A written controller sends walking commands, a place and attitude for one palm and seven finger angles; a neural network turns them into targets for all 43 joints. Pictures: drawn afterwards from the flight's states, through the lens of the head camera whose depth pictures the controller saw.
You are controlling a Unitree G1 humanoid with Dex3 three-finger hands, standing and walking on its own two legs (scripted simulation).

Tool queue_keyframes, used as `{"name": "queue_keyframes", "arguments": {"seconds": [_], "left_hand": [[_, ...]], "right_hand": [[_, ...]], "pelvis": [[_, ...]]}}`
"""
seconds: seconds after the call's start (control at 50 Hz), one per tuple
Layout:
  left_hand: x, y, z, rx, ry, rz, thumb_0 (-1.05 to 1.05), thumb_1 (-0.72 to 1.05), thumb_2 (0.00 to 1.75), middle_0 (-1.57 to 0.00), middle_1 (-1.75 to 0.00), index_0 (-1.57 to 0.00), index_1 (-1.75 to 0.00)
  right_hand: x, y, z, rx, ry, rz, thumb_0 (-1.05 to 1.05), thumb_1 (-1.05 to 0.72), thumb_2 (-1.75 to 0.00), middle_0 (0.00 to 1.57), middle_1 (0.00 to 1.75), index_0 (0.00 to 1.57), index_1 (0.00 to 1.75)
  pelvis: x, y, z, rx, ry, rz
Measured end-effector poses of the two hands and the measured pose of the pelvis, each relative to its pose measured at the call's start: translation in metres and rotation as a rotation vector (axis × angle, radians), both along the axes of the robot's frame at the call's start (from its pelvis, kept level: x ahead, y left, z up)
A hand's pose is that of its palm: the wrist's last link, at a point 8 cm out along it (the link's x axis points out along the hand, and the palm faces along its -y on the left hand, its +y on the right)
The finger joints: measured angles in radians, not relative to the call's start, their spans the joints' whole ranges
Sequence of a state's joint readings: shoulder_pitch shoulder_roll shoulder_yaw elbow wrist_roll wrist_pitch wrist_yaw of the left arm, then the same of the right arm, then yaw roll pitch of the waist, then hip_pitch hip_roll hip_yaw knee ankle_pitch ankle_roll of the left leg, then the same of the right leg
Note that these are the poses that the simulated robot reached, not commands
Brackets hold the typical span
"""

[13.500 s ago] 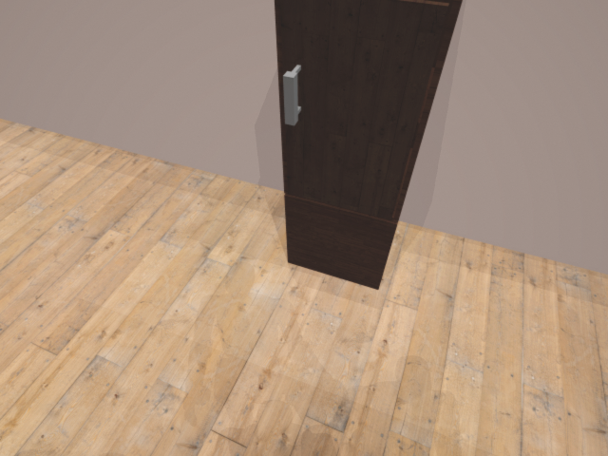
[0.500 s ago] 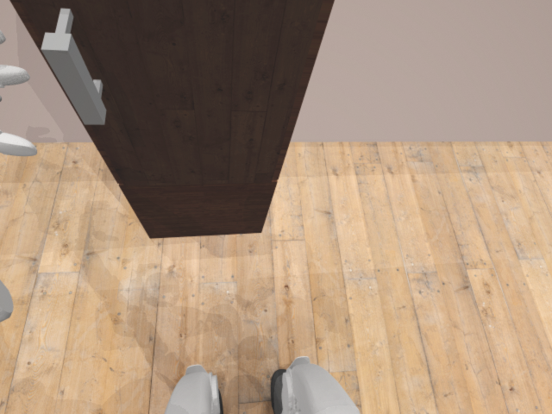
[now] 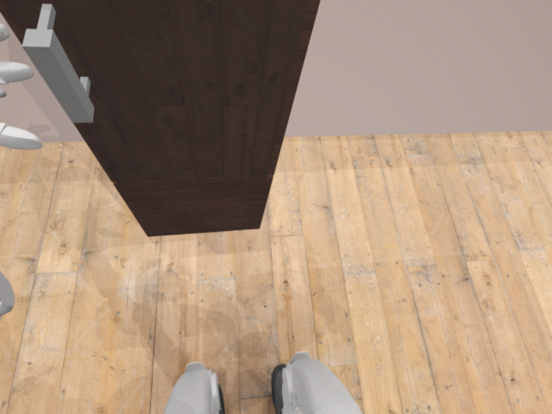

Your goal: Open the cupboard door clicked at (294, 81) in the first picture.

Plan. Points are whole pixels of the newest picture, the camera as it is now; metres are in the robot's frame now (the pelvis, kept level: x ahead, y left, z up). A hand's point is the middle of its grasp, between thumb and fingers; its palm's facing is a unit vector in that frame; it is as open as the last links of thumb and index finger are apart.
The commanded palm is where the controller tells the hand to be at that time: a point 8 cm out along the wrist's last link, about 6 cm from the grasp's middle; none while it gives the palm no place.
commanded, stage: slide the fingers in behind the handle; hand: left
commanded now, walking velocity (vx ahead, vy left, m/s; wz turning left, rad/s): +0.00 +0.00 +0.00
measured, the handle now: (66, 67) +0.56 +0.23 +0.09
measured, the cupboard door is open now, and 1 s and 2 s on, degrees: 0 0 0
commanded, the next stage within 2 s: close the thumb around the handle in 1.44 s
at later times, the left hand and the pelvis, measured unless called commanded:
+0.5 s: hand (39, 93) +0.51 +0.25 +0.10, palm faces -0.01 -1.00 -0.01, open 14.0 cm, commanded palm +0.49 +0.29 +0.09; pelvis +0.01 +0.00 +0.01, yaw +1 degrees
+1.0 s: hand (70, 94) +0.51 +0.22 +0.09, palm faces +0.01 -1.00 -0.02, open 14.0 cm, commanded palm +0.49 +0.26 +0.09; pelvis +0.00 -0.01 +0.00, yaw +1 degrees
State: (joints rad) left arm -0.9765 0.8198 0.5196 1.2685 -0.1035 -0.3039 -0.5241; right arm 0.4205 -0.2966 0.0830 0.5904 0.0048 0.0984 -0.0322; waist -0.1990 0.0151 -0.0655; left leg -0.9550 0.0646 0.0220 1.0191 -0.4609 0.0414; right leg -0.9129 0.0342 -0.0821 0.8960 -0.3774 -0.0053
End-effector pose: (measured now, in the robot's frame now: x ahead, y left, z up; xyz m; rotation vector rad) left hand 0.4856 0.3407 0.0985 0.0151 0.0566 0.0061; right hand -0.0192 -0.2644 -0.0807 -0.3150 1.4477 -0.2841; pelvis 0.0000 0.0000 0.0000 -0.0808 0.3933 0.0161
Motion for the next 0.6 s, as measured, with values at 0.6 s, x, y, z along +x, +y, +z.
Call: {"name": "queue_keyframes", "arguments": {"seconds": [0.6], "left_hand": [[0.005, -0.046, -0.006, -0.015, -0.001, 0.005, -0.01, -0.5, 0.3, -0.3, -1.2, -0.3, -1.21]], "right_hand": [[0.026, -0.003, -0.002, 0.024, -0.075, 0.016, 0.0, -0.91, -0.9, 0.2, 0.3, 0.21, 0.3]], "pelvis": [[0.007, -0.004, 0.005, 0.013, -0.025, 0.005]]}}
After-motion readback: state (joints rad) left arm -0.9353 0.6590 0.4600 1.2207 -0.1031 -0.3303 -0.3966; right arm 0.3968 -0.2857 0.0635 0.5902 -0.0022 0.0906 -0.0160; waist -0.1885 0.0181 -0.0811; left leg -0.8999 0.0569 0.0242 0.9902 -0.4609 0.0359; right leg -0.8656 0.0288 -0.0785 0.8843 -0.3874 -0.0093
